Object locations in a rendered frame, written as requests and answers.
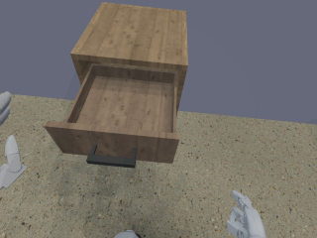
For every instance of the handle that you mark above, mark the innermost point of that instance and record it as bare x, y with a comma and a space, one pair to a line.
122, 162

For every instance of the robot right hand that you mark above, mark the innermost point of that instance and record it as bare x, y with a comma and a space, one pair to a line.
250, 223

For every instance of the robot left hand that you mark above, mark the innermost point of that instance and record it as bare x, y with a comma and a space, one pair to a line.
9, 173

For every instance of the cabinet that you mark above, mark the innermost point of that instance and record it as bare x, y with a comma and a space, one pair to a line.
134, 36

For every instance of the drawer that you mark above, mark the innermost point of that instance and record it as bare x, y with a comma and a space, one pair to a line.
120, 109

